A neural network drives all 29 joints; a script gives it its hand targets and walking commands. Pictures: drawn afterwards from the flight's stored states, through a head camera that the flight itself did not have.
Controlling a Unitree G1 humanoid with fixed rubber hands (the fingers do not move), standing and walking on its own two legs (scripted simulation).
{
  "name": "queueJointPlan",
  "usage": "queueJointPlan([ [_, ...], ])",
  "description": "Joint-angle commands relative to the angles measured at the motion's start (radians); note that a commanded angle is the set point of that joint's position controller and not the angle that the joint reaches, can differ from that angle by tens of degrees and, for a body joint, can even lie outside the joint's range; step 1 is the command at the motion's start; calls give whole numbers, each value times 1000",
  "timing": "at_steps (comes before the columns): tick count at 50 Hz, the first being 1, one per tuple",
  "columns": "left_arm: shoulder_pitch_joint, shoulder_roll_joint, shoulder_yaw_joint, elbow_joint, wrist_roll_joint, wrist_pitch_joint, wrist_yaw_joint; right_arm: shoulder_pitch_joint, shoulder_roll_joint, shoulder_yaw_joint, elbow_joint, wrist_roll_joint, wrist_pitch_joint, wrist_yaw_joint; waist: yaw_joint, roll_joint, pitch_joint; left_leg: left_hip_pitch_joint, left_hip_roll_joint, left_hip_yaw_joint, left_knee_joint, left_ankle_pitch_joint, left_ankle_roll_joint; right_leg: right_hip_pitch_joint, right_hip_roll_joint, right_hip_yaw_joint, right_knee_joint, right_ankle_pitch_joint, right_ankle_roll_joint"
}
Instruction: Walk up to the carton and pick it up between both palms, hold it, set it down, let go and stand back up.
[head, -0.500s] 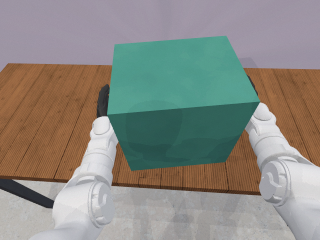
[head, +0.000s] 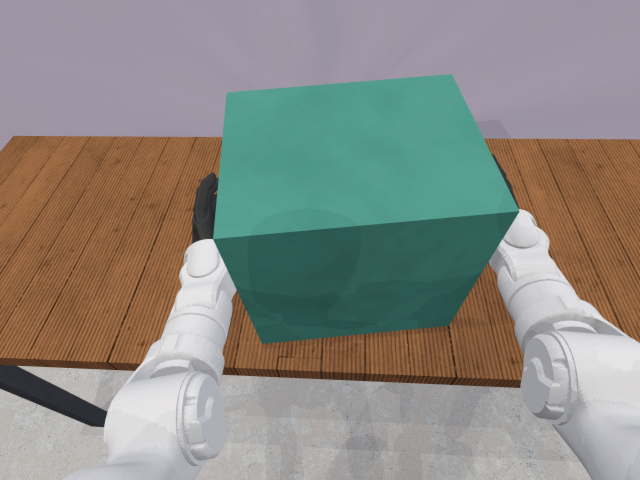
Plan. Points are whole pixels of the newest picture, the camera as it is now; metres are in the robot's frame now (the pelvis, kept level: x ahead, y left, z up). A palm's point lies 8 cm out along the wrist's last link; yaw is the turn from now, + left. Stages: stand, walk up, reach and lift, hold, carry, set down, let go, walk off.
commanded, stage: reach and lift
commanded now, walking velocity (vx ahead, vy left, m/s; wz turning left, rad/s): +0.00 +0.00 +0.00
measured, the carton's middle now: (348, 220) +0.45 +0.02 +0.06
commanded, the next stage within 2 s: none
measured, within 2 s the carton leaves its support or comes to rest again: leaves its support in 0.06 s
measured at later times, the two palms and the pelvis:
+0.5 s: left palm (197, 261) +0.37 +0.21 +0.07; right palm (503, 216) +0.41 -0.16 +0.12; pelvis -0.04 +0.01 -0.01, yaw -1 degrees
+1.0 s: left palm (175, 190) +0.39 +0.20 +0.17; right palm (536, 144) +0.42 -0.16 +0.21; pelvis -0.03 +0.01 +0.00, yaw +1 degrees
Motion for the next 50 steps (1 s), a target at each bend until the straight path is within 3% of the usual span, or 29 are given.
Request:
queueJointPlan([
  [1, -685, -543, -315, -108, 57, -68, -169, -687, 551, 234, -220, -70, -164, 108, -18, -115, -741, 244, -36, 123, 51, 462, 27, 579, -32, -85, 154, 955, 78],
  [6, -710, -571, -325, -92, 59, -78, -158, -729, 525, 226, -207, -66, -194, 114, -6, -86, -756, 343, -25, 126, 66, 492, 9, 450, -3, -110, 113, 776, 50],
  [9, -708, -574, -322, -85, 58, -66, -146, -750, 506, 231, -200, -46, -191, 121, 17, -62, -752, 381, -25, 133, 76, 482, 12, 388, 5, -112, 91, 679, 35],
  [13, -766, -558, -326, -73, 38, -43, -134, -806, 473, 214, -186, -34, -165, 141, 38, -54, -754, 361, -28, 144, 56, 366, 10, 346, 11, -117, 77, 507, 29],
  [17, -903, -526, -333, -102, 0, -8, -118, -845, 457, 144, -127, -35, -113, 164, 28, -47, -744, 373, -32, 157, 39, 207, 10, 232, 13, -120, 44, 257, 25],
  [19, -961, -507, -338, -93, -26, 13, -119, -858, 482, 129, -107, -26, -75, 166, 22, -45, -732, 334, -40, 160, 35, 136, 16, 252, 3, -106, 48, 210, 29],
  [22, -1040, -507, -371, -116, -65, 34, -117, -891, 514, 118, -98, 5, -29, 165, 10, -1, -773, 310, -51, 151, 47, 110, 6, 268, 0, -94, 63, 221, 33],
  [23, -1081, -495, -385, -112, -83, 38, -124, -898, 532, 98, -93, 4, -12, 157, -27, -24, -778, 299, -56, 150, 51, 72, 8, 292, -2, -88, 62, 212, 42],
  [24, -1098, -513, -403, -147, -98, 39, -119, -902, 531, 99, -88, 12, -1, 161, -20, -3, -808, 308, -55, 144, 46, 78, 0, 277, 2, -94, 71, 215, 40],
  [25, -1113, -528, -426, -160, -111, 47, -116, -905, 531, 95, -80, 24, 10, 161, -34, 20, -836, 344, -52, 133, 60, 104, -10, 249, 7, -100, 73, 221, 38],
  [27, -1135, -532, -432, -184, -130, 64, -107, -925, 533, 100, -74, 51, 37, 165, -32, 26, -837, 379, -54, 125, 76, 134, -16, 225, 17, -105, 62, 203, 32],
  [28, -1167, -536, -456, -196, -147, 72, -107, -929, 540, 98, -75, 58, 51, 164, -51, 42, -853, 396, -54, 116, 82, 139, -24, 219, 16, -105, 61, 202, 32],
  [29, -1162, -556, -469, -198, -163, 80, -105, -958, 536, 109, -90, 73, 58, 168, -41, 54, -860, 410, -53, 109, 91, 160, -28, 202, 22, -110, 64, 205, 29],
  [30, -1164, -551, -470, -184, -170, 88, -112, -959, 549, 115, -105, 87, 68, 163, -52, 48, -841, 413, -57, 105, 98, 160, -25, 215, 18, -103, 59, 209, 33],
  [31, -1163, -561, -466, -202, -174, 91, -108, -977, 536, 122, -104, 98, 75, 169, -38, 52, -833, 419, -53, 99, 96, 182, -28, 206, 25, -112, 66, 217, 31],
  [36, -1147, -583, -459, -187, -186, 136, -116, -1029, 538, 161, -166, 164, 123, 165, -32, 45, -787, 437, -58, 81, 93, 214, -27, 249, 29, -104, 58, 249, 33],
  [41, -1094, -566, -403, -180, -160, 198, -127, -1047, 552, 224, -217, 234, 188, 150, -7, -15, -659, 437, -64, 70, 65, 255, -6, 352, 31, -88, 44, 301, 42],
  [45, -1125, -542, -364, -227, -151, 243, -136, -1047, 588, 247, -223, 266, 241, 135, -13, -62, -580, 425, -70, 76, 30, 236, 11, 420, 27, -73, 35, 316, 52],
  [46, -1044, -575, -356, -235, -133, 261, -116, -997, 603, 301, -210, 287, 257, 130, -5, -44, -541, 409, -71, 61, 39, 284, -7, 440, 28, -70, 50, 383, 27],
  [50, -1036, -532, -351, -314, -119, 316, -123, -946, 621, 319, -244, 330, 307, 96, -32, -67, -514, 438, -81, 62, 25, 302, -4, 498, 31, -56, 40, 448, 53],
])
